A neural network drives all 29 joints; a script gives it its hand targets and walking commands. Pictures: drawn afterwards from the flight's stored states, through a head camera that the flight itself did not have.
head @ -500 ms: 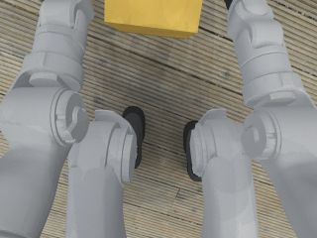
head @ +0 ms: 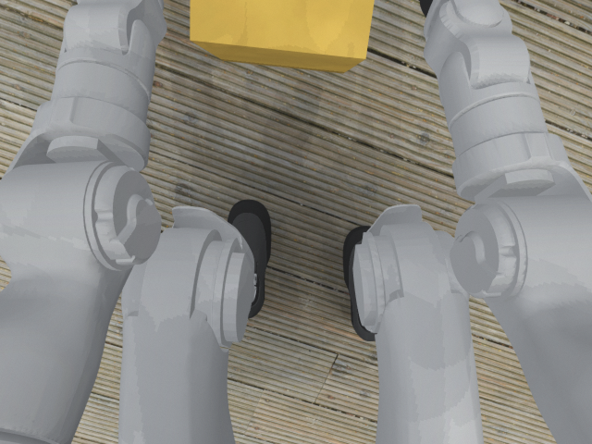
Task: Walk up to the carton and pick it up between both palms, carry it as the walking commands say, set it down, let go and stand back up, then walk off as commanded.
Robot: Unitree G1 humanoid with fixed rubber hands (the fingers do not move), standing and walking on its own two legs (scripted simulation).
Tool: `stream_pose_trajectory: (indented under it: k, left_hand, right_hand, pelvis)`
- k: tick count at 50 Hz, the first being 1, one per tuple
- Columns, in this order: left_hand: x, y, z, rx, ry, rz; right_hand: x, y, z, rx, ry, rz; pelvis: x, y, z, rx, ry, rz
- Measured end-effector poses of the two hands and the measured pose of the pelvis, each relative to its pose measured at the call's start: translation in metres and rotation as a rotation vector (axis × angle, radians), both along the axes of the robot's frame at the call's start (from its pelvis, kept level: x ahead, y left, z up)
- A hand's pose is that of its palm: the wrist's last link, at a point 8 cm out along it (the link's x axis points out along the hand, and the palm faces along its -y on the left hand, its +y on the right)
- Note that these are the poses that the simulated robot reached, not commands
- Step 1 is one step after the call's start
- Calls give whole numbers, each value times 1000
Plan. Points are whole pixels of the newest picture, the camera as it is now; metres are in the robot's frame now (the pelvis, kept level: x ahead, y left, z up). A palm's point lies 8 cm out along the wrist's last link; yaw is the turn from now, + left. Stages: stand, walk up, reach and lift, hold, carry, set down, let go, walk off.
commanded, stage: set down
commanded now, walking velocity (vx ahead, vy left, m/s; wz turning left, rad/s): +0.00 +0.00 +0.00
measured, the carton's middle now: out of the picture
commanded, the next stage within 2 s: none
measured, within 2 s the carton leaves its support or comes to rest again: neither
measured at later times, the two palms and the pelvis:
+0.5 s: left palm out of the picture +0.54 +0.19 -0.19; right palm out of the picture +0.54 -0.10 -0.19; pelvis +0.00 +0.00 +0.00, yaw +0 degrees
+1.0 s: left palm out of the picture +0.53 +0.20 -0.20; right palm (455, 3) +0.53 -0.12 -0.21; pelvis +0.00 +0.00 +0.00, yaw +0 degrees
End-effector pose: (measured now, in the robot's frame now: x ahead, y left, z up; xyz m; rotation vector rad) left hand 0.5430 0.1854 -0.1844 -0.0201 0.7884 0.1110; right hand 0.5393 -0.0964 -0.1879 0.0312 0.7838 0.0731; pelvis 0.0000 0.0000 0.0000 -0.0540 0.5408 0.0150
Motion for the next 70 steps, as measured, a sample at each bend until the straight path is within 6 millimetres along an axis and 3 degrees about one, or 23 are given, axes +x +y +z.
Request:
stream_pose_trajectory:
  k: [33, 41, 48, 52, 59, 64, 70]
  left_hand:
    - [-2, 2, -4, -20, -23, 7]
    - [-19, 4, -22, 70, 69, -33]
    - [-14, 12, -16, 99, 7, -22]
    - [-21, 14, -22, 97, 38, -19]
    - [2, 23, 5, 121, -107, -14]
    - [0, 23, 7, 122, -104, -10]
    - [7, 31, 39, 116, -202, 27]
  right_hand:
    - [1, -2, -2, -21, -29, 35]
    - [-10, -21, -16, -96, 11, -25]
    - [-11, -19, -17, -98, 4, -22]
    - [-12, -22, -16, -111, 6, -31]
    - [3, -24, 1, -95, -66, -62]
    - [12, -25, 17, -115, -119, -74]
    - [15, -25, 41, -151, -140, -65]
  pelvis:
    - [0, 0, -2, 2, 0, -4]
    - [1, -1, -2, 3, 4, -5]
    - [1, -1, -3, 6, 2, -8]
    - [0, -1, -4, 6, -3, -10]
    - [-1, -1, -4, 6, -5, -11]
    - [-1, -2, -4, 11, -8, -11]
    - [-4, -8, 0, 31, -32, -9]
